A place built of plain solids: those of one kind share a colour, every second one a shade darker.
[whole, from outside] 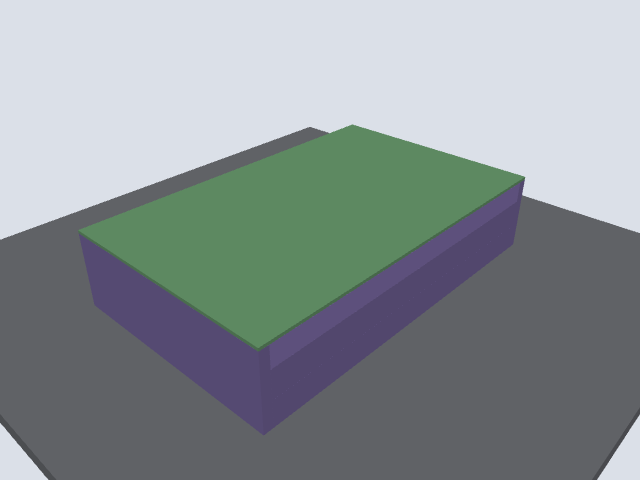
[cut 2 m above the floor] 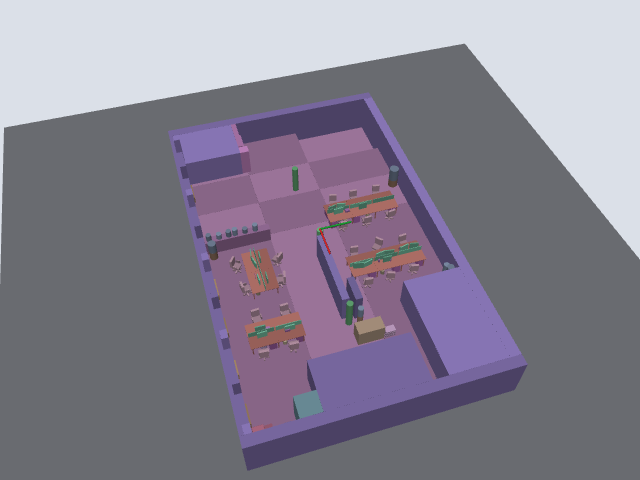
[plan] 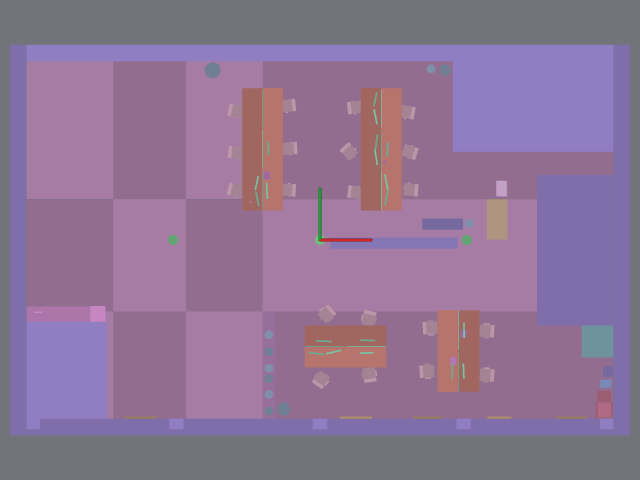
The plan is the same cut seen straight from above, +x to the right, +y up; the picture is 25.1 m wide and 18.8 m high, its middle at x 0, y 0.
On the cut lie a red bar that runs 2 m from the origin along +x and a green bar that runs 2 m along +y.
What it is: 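An open-plan office floor, part of it under refit; desks in benches, packed with the room that their use needs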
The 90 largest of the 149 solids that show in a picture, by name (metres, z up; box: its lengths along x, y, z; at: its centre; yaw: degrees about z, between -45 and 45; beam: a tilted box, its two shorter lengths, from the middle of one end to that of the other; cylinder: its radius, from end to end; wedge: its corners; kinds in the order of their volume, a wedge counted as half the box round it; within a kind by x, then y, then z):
{
 "wall_1": {"box": [0.65, 15.3, 5.13], "at": [-11.82, 0.0, 2.52]},
 "wall_2": {"box": [0.53, 0.41, 1.87], "at": [-11.23, -7.21, 2.7]},
 "wall_3": {"box": [3.15, 3.8, 2.57], "at": [-9.93, -5.1, 2.2]},
 "wall_4": {"box": [0.56, 0.41, 1.87], "at": [-8.44, -7.21, 2.7]},
 "wall_5": {"box": [0.57, 0.41, 1.87], "at": [-5.62, -7.21, 2.7]},
 "wall_6": {"box": [0.56, 0.41, 1.87], "at": [-2.81, -7.21, 2.7]},
 "wall_7": {"box": [23.0, 0.24, 1.87], "at": [0.0, -7.53, 2.7]},
 "wall_8": {"box": [23.0, 0.65, 1.82], "at": [0.0, -7.33, 0.86]},
 "wall_9": {"box": [23.0, 0.65, 1.44], "at": [0.0, -7.33, 4.36]},
 "wall_10": {"box": [0.56, 0.41, 1.87], "at": [0.0, -7.21, 2.7]},
 "wall_11": {"box": [23.0, 0.65, 5.13], "at": [0.0, 7.33, 2.52]},
 "wall_12": {"box": [0.56, 0.41, 1.87], "at": [2.81, -7.21, 2.7]},
 "wall_13": {"box": [0.57, 0.41, 1.87], "at": [5.62, -7.21, 2.7]},
 "wall_14": {"box": [6.3, 3.55, 4.17], "at": [8.35, 5.22, 3.0]},
 "wall_15": {"box": [0.56, 0.41, 1.87], "at": [8.44, -7.21, 2.7]},
 "wall_16": {"box": [3.0, 5.9, 4.17], "at": [10.0, -0.4, 3.0]},
 "wall_17": {"box": [0.53, 0.41, 1.87], "at": [11.23, -7.21, 2.7]},
 "wall_18": {"box": [0.65, 15.3, 5.13], "at": [11.82, 0.0, 2.52]},
 "floor_1": {"box": [3.4, 4.2, 0.96], "at": [-9.8, -4.9, 0.43]},
 "floor_2": {"box": [3.4, 4.4, 0.96], "at": [-9.8, -0.6, 0.43]},
 "floor_3": {"box": [3.4, 5.4, 0.22], "at": [-9.8, 4.3, 0.06]},
 "floor_4": {"box": [2.85, 4.2, 0.96], "at": [-6.68, -4.9, 0.43]},
 "floor_5": {"box": [2.85, 4.4, 0.96], "at": [-6.67, -0.6, 0.43]},
 "floor_6": {"box": [2.85, 5.4, 0.96], "at": [-6.67, 4.3, 0.43]},
 "floor_7": {"box": [3.0, 4.2, 0.96], "at": [-3.75, -4.9, 0.43]},
 "floor_8": {"box": [3.0, 4.4, 0.96], "at": [-3.75, -0.6, 0.43]},
 "floor_9": {"box": [3.0, 5.4, 0.96], "at": [-3.75, 4.3, 0.43]},
 "floor_10": {"box": [13.75, 4.4, 0.96], "at": [4.62, -0.6, 0.43]},
 "floor_11": {"box": [13.75, 5.4, 0.96], "at": [4.62, 4.3, 0.43]},
 "floor_12": {"box": [13.75, 4.2, 0.96], "at": [4.63, -4.9, 0.43]},
 "roof_1": {"box": [24.3, 15.3, 0.2], "at": [0.0, 0.0, 5.18]},
 "store_1": {"box": [5.0, 0.44, 1.98], "at": [2.9, -0.12, 1.9]},
 "store_2": {"box": [1.6, 0.44, 1.98], "at": [4.8, 0.62, 1.9]},
 "store_3": {"box": [0.4, 0.42, 1.08], "at": [11.28, -5.15, 1.45]},
 "booth_1": {"box": [1.25, 1.25, 2.2], "at": [10.88, -3.98, 2.01]},
 "counter_1": {"box": [2.5, 0.34, 0.7], "at": [-10.25, -3.03, 2.68]},
 "counter_2": {"box": [2.5, 0.6, 0.9], "at": [-10.25, -2.9, 1.36]},
 "counter_3": {"box": [0.6, 0.62, 1.94], "at": [-8.7, -2.89, 1.88]},
 "joinery_1": {"box": [0.5, 4.2, 1.07], "at": [-2.0, -4.9, 1.45]},
 "column_1": {"cylinder": 0.2, "from": [-5.75, 0.0, 0.91], "to": [-5.75, 0.0, 5.08]},
 "column_2": {"cylinder": 0.2, "from": [0.0, 0.0, 0.91], "to": [0.0, 0.0, 5.08]},
 "column_3": {"cylinder": 0.2, "from": [5.75, 0.0, 0.91], "to": [5.75, 0.0, 5.08]},
 "stack_1": {"box": [0.82, 1.58, 1.14], "at": [6.94, 0.81, 1.48]},
 "plant_1": {"cylinder": 0.31, "from": [-4.2, 6.65, 1.51], "to": [-4.2, 6.65, 2.42]},
 "plant_2": {"cylinder": 0.17, "from": [-2.0, -6.7, 1.98], "to": [-2.0, -6.7, 2.47]},
 "plant_3": {"cylinder": 0.17, "from": [-2.0, -5.43, 1.98], "to": [-2.0, -5.43, 2.44]},
 "plant_4": {"cylinder": 0.17, "from": [-2.0, -5.03, 1.98], "to": [-2.0, -5.03, 2.48]},
 "plant_5": {"cylinder": 0.17, "from": [-2.0, -3.71, 1.98], "to": [-2.0, -3.71, 2.48]},
 "plant_6": {"cylinder": 0.26, "from": [-1.43, -6.62, 1.57], "to": [-1.43, -6.62, 2.28]},
 "plant_7": {"cylinder": 0.17, "from": [4.35, 6.7, 1.5], "to": [4.35, 6.7, 2.21]},
 "plant_8": {"cylinder": 0.23, "from": [4.9, 6.65, 1.53], "to": [4.9, 6.65, 2.66]},
 "plant_9": {"cylinder": 0.18, "from": [5.85, 0.65, 1.56], "to": [5.85, 0.65, 2.3]},
 "desk_1": {"box": [0.8, 1.6, 0.032], "at": [-2.65, 1.95, 1.62]},
 "desk_2": {"box": [0.8, 1.6, 0.032], "at": [-2.65, 3.55, 1.62]},
 "desk_3": {"box": [0.8, 1.6, 0.032], "at": [-2.65, 5.15, 1.62]},
 "desk_4": {"box": [0.8, 1.6, 0.032], "at": [-1.85, 1.95, 1.62]},
 "desk_5": {"box": [0.8, 1.6, 0.032], "at": [-1.85, 3.55, 1.62]},
 "desk_6": {"box": [0.8, 1.6, 0.032], "at": [-1.85, 5.15, 1.62]},
 "desk_7": {"box": [1.6, 0.8, 0.032], "at": [1.8, -3.75, 1.62]},
 "desk_8": {"box": [0.8, 1.6, 0.032], "at": [2.0, 1.95, 1.62]},
 "desk_9": {"box": [0.8, 1.6, 0.032], "at": [2.0, 3.55, 1.62]},
 "desk_10": {"box": [0.8, 1.6, 0.032], "at": [2.0, 5.15, 1.62]},
 "desk_11": {"box": [0.8, 1.6, 0.032], "at": [2.8, 1.95, 1.62]},
 "desk_12": {"box": [0.8, 1.6, 0.032], "at": [2.8, 3.55, 1.62]},
 "desk_13": {"box": [0.8, 1.6, 0.032], "at": [2.8, 5.15, 1.62]},
 "desk_14": {"box": [0.8, 1.6, 0.032], "at": [5.0, -5.15, 1.62]},
 "desk_15": {"box": [0.8, 1.6, 0.032], "at": [5.0, -3.55, 1.62]},
 "desk_16": {"box": [0.8, 1.6, 0.032], "at": [5.85, -5.15, 1.62]},
 "desk_17": {"box": [0.8, 1.6, 0.032], "at": [5.85, -3.55, 1.62]},
 "copier_1": {"box": [0.66, 0.62, 1.02], "at": [11.13, -6.65, 1.42]},
 "copier_2": {"box": [0.54, 0.44, 0.96], "at": [11.13, -6.12, 1.39]},
 "copier_3": {"box": [0.52, 0.58, 0.14], "at": [11.14, -6.65, 2.0]},
 "pedestal_1": {"box": [0.56, 0.42, 0.6], "at": [-1.8, 3.05, 1.21]},
 "pedestal_2": {"box": [0.56, 0.42, 0.6], "at": [2.85, 4.05, 1.21]},
 "pedestal_3": {"box": [0.56, 0.42, 0.6], "at": [5.9, -4.65, 1.21]},
 "chair_1": {"box": [0.49, 0.14, 0.58], "at": [-0.08, -5.65, 1.69], "yaw": -35.6},
 "chair_2": {"box": [0.14, 0.49, 0.58], "at": [0.43, -2.75, 1.69], "yaw": 41.9},
 "chair_3": {"box": [0.49, 0.14, 0.58], "at": [1.96, -2.85, 1.69], "yaw": -11.8},
 "chair_4": {"box": [0.49, 0.14, 0.58], "at": [1.97, -5.5, 1.69], "yaw": 9.2},
 "chair_5": {"box": [0.14, 0.49, 0.58], "at": [3.97, -5.16, 1.69], "yaw": 3.9},
 "chair_6": {"box": [0.14, 0.49, 0.58], "at": [4.1, -3.46, 1.69], "yaw": 3.3},
 "chair_7": {"box": [0.14, 0.49, 0.58], "at": [6.75, -5.31, 1.69], "yaw": -4.6},
 "chair_8": {"box": [0.14, 0.49, 0.58], "at": [6.75, -3.58, 1.69], "yaw": -3.9},
 "tub_1": {"cylinder": 0.31, "from": [-4.2, 6.65, 0.91], "to": [-4.2, 6.65, 1.51]},
 "tub_2": {"cylinder": 0.26, "from": [-1.43, -6.62, 0.91], "to": [-1.43, -6.62, 1.57]},
 "radiator_1": {"box": [1.28, 0.09, 0.48], "at": [-7.03, -6.96, 1.29]},
 "radiator_2": {"box": [1.27, 0.09, 0.48], "at": [1.41, -6.96, 1.29]},
 "radiator_3": {"box": [1.1, 0.09, 0.48], "at": [4.22, -6.96, 1.29]},
 "radiator_4": {"box": [0.95, 0.09, 0.48], "at": [7.03, -6.96, 1.29]},
 "radiator_5": {"box": [1.18, 0.09, 0.48], "at": [9.85, -6.96, 1.29]}
}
